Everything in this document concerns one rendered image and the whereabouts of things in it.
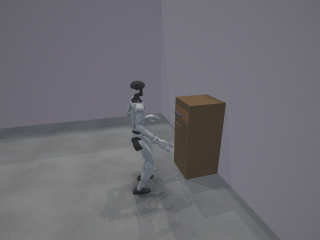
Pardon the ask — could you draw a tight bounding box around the robot left hand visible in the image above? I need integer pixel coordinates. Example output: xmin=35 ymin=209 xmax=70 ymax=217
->
xmin=147 ymin=114 xmax=160 ymax=122

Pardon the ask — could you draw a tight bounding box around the robot torso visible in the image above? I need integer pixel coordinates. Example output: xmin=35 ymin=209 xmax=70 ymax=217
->
xmin=130 ymin=100 xmax=146 ymax=144

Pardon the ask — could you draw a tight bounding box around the right robot forearm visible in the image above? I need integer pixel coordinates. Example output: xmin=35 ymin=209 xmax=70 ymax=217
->
xmin=137 ymin=126 xmax=160 ymax=144

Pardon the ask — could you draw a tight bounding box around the robot left upper arm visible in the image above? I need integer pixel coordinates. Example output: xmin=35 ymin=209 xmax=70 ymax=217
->
xmin=126 ymin=96 xmax=133 ymax=117

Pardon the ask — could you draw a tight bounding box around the robot right hand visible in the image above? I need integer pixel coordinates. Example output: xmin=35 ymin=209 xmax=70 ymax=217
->
xmin=158 ymin=139 xmax=173 ymax=152

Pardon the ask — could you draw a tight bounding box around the cabinet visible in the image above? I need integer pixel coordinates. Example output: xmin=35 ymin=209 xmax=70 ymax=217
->
xmin=174 ymin=94 xmax=226 ymax=180

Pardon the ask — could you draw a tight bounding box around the right robot shin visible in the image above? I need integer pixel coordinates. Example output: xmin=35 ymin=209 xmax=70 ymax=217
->
xmin=137 ymin=165 xmax=156 ymax=191

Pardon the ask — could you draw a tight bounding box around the robot right upper arm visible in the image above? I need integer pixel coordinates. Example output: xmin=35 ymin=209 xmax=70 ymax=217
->
xmin=135 ymin=103 xmax=144 ymax=132

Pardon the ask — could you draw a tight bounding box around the drawer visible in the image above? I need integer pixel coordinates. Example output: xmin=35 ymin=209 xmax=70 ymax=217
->
xmin=176 ymin=104 xmax=189 ymax=124

